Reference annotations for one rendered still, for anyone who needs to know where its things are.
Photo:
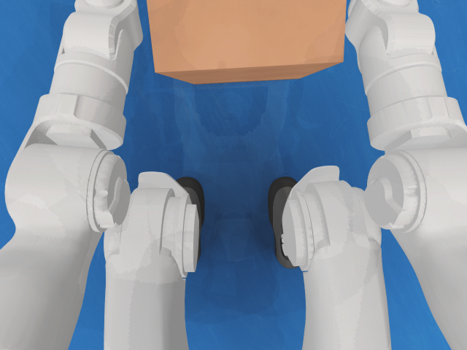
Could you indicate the robot left forearm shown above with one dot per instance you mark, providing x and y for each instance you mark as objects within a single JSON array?
[{"x": 91, "y": 78}]

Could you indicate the right robot upper arm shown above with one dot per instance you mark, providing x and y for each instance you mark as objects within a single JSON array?
[{"x": 420, "y": 195}]

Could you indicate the robot right forearm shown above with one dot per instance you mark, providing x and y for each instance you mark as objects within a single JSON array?
[{"x": 401, "y": 71}]

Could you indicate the left robot upper arm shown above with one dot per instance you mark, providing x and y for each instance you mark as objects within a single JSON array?
[{"x": 61, "y": 199}]

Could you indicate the robot left foot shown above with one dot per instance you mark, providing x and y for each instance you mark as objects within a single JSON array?
[{"x": 196, "y": 193}]

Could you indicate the carton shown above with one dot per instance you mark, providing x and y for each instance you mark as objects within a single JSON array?
[{"x": 220, "y": 41}]

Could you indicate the robot left thigh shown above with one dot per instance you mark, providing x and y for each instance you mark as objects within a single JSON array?
[{"x": 145, "y": 290}]

